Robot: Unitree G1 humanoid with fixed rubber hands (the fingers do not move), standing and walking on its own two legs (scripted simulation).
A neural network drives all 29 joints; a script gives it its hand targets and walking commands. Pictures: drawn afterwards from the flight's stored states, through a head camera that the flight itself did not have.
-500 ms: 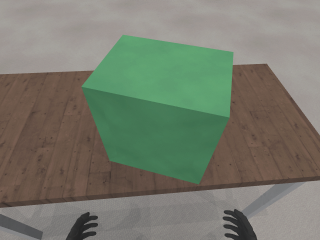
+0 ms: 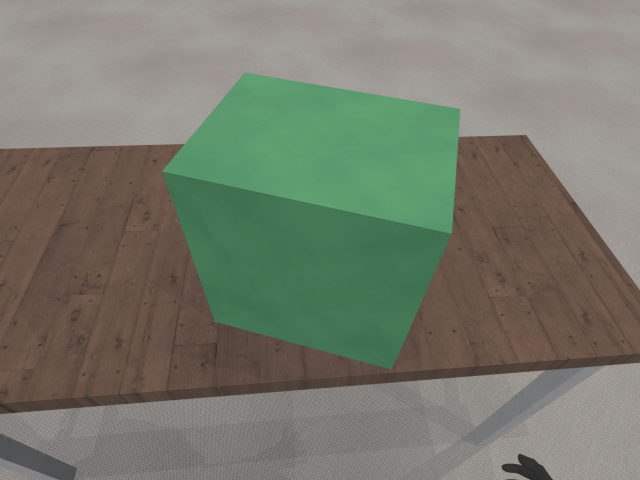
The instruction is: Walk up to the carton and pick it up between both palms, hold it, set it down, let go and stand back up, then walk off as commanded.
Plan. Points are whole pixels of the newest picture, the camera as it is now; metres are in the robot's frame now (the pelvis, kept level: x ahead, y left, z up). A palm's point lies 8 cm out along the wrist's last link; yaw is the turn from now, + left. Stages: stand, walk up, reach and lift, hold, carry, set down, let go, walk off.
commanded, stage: stand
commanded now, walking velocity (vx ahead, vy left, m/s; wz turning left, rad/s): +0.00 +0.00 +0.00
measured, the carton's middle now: (322, 228) +0.43 +0.00 +0.08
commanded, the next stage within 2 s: walk off in 0.90 s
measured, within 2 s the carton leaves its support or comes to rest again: neither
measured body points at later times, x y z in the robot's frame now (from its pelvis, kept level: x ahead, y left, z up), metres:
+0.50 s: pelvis +0.00 +0.00 +0.00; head +0.01 -0.01 +0.45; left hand +0.06 +0.30 -0.12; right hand +0.09 -0.29 -0.12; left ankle +0.00 +0.10 -0.74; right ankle +0.00 -0.15 -0.74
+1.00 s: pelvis -0.01 +0.00 +0.00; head +0.00 +0.00 +0.45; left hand +0.05 +0.30 -0.13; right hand +0.08 -0.29 -0.12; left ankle +0.00 +0.10 -0.74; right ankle +0.00 -0.15 -0.74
